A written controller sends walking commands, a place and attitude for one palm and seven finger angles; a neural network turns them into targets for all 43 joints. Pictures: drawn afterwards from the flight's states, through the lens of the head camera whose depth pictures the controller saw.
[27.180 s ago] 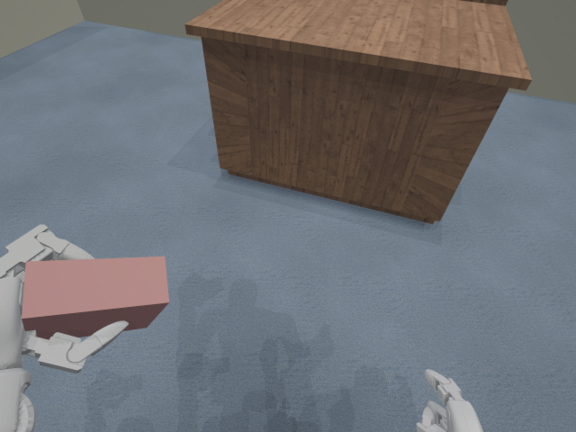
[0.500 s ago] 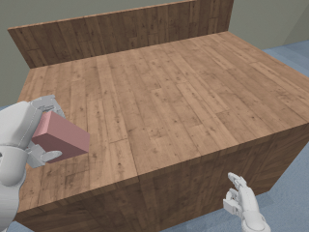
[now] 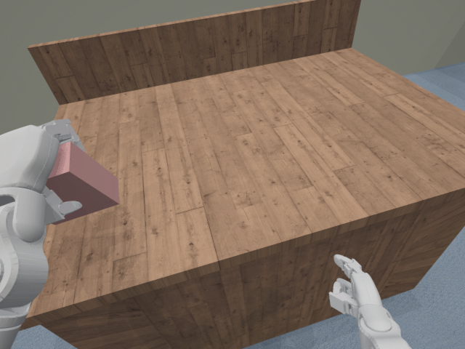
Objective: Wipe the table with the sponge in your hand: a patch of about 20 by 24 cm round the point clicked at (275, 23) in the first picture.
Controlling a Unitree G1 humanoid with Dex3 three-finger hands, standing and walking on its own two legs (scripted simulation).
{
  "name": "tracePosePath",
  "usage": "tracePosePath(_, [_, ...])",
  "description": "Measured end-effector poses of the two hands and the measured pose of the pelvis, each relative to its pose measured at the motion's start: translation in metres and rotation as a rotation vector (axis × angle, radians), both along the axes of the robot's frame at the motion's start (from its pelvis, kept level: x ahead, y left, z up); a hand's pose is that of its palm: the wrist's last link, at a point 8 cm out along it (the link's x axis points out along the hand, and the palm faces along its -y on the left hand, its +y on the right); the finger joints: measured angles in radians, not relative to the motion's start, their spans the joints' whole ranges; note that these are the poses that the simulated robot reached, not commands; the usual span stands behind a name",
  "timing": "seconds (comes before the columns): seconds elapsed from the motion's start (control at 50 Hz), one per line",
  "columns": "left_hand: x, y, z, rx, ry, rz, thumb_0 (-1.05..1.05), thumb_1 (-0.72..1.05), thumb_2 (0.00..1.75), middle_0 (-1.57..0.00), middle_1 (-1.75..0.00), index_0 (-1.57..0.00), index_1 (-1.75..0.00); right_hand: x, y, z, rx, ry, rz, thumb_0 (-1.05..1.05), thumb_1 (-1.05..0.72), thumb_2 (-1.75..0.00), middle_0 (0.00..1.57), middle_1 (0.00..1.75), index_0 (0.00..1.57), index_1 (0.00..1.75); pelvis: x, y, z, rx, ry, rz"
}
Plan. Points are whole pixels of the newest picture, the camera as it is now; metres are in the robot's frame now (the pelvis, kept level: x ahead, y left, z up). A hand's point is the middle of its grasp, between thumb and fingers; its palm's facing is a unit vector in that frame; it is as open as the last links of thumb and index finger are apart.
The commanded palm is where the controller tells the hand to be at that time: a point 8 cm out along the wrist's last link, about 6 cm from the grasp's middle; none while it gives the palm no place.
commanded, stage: turn the palm down, sponge in hand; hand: left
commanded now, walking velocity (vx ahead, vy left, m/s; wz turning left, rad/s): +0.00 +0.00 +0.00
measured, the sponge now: (70, 192) +0.26 +0.31 +0.18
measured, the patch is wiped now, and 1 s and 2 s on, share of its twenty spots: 0.00 0.00 0.00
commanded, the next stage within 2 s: move the sponge above the wiping area in 0.42 s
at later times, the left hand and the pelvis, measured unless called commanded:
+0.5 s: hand (66, 177) +0.25 +0.28 +0.22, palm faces +0.32 -0.07 -0.94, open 9.5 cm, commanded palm +0.19 +0.26 +0.27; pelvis +0.00 -0.02 +0.00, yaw +0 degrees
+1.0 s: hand (86, 200) +0.25 +0.27 +0.18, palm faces +0.17 -0.10 -0.98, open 9.5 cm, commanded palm +0.20 +0.26 +0.25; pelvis +0.00 -0.03 +0.00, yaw +0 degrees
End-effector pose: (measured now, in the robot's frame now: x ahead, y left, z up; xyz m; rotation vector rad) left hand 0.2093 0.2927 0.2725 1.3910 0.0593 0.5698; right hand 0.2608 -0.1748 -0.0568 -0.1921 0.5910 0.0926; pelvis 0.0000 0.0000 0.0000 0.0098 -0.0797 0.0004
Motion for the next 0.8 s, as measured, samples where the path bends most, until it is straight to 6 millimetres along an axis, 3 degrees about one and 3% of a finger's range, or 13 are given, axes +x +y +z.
tracePosePath(0.04, [-0.002,0.006,0.0,-0.021,-0.004,0.044,0.0,-0.45,1.03,-0.79,-1.38,-0.8,-1.37,0.0,-0.002,0.0,0.008,0.003,-0.003,0.01,-0.91,-0.9,0.21,0.3,0.2,0.3,0.0,-0.001,0.0,0.0,0.006,0.003])
tracePosePath(0.1, [-0.003,0.006,-0.015,-0.071,0.038,0.069,0.0,-0.45,1.03,-0.79,-1.38,-0.8,-1.38,0.0,-0.006,-0.001,0.012,0.0,-0.006,0.01,-0.91,-0.9,0.21,0.3,0.2,0.3,-0.002,-0.003,0.0,-0.002,0.013,0.008])
tracePosePath(0.22, [-0.002,-0.021,-0.055,-0.11,0.169,-0.022,0.0,-0.45,1.03,-0.79,-1.38,-0.8,-1.38,0.003,-0.012,-0.002,-0.014,-0.013,-0.005,0.01,-0.91,-0.9,0.2,0.3,0.2,0.3,-0.002,-0.007,-0.001,0.003,0.006,0.009])
tracePosePath(0.32, [-0.002,-0.034,-0.035,0.003,0.122,-0.069,0.0,-0.46,1.03,-0.8,-1.38,-0.81,-1.37,0.008,-0.013,-0.001,-0.019,-0.023,0.011,0.01,-0.91,-0.9,0.2,0.3,0.2,0.3,0.002,-0.012,-0.001,0.006,-0.009,0.005])
tracePosePath(0.44, [0.001,-0.017,0.0,0.025,0.009,0.042,0.0,-0.46,1.03,-0.8,-1.38,-0.81,-1.37,0.007,-0.017,-0.001,0.02,-0.014,0.001,0.01,-0.91,-0.9,0.2,0.3,0.21,0.3,0.003,-0.018,0.0,0.006,-0.005,0.006])
tracePosePath(0.5, [0.003,-0.016,-0.004,-0.025,0.026,0.067,0.0,-0.45,1.03,-0.79,-1.38,-0.8,-1.38,0.007,-0.022,-0.001,0.036,-0.021,-0.012,0.01,-0.91,-0.9,0.2,0.3,0.2,0.3,0.002,-0.02,0.0,0.005,0.004,0.009])
tracePosePath(0.66, [0.007,-0.041,-0.055,-0.062,0.213,-0.031,0.0,-0.45,1.03,-0.79,-1.38,-0.8,-1.38,0.003,-0.037,-0.004,-0.003,-0.022,-0.032,0.01,-0.91,-0.9,0.2,0.3,0.2,0.3,0.001,-0.025,-0.002,0.011,0.01,0.001])
tracePosePath(0.72, [0.008,-0.042,-0.053,-0.01,0.207,-0.041,0.0,-0.46,1.03,-0.8,-1.38,-0.81,-1.37,0.002,-0.041,-0.006,-0.022,-0.014,-0.028,0.01,-0.91,-0.9,0.2,0.3,0.2,0.3,0.002,-0.027,-0.002,0.012,0.001,0.002])
tracePosePath(0.8, [0.008,-0.035,-0.033,0.04,0.135,-0.006,0.0,-0.46,1.03,-0.8,-1.38,-0.81,-1.37,0.002,-0.043,-0.007,-0.014,-0.011,-0.029,0.01,-0.91,-0.9,0.2,0.3,0.2,0.3,0.004,-0.028,-0.002,0.011,-0.005,0.001])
